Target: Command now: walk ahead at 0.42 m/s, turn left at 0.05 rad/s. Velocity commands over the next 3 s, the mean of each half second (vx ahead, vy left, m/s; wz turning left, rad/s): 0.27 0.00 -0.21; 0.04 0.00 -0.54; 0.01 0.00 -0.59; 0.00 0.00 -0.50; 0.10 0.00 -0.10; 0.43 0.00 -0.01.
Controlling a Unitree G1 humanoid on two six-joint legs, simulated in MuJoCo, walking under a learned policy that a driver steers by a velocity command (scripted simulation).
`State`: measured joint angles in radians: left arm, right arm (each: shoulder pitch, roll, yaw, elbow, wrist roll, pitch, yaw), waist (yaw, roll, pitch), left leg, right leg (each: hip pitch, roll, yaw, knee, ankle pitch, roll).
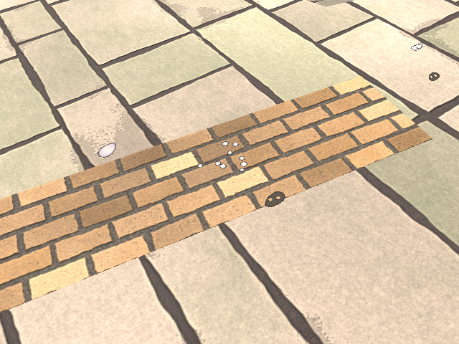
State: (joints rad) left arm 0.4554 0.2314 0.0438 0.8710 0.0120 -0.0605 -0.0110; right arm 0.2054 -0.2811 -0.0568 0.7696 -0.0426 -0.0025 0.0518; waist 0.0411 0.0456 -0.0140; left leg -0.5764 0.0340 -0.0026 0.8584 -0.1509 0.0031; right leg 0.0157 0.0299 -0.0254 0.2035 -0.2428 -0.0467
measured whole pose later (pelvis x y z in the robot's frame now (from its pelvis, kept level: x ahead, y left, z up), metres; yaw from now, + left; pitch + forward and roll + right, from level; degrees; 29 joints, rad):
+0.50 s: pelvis +0.18 +0.05 +0.00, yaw -9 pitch +0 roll +0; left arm 0.22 0.25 0.07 0.83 0.03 0.03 -0.03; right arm 0.26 -0.21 -0.02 0.84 -0.02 -0.05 -0.03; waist 0.01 -0.03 0.08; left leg -0.17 0.01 0.20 0.36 -0.20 0.07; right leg -0.57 -0.04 -0.03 0.96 -0.23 0.00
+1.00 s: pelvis +0.21 +0.03 -0.01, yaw -26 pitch +1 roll +1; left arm 0.22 0.28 0.07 0.74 0.01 0.04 -0.01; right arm 0.17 -0.27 -0.05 0.77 -0.02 0.06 -0.02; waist 0.02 0.02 0.06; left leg -0.47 0.01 -0.05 0.92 -0.40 -0.04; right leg -0.31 0.10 0.07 0.44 -0.14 -0.08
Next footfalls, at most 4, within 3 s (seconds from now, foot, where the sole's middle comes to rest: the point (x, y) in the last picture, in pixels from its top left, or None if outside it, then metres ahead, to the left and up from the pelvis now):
0.18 left None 0.23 0.13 -0.79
0.68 right None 0.27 -0.07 -0.79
1.18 left None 0.32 0.12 -0.79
1.62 right None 0.16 -0.03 -0.79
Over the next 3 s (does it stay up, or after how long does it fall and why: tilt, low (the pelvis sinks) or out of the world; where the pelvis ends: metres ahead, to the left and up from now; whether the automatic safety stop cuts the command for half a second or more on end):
stays up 0.37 -0.18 -0.03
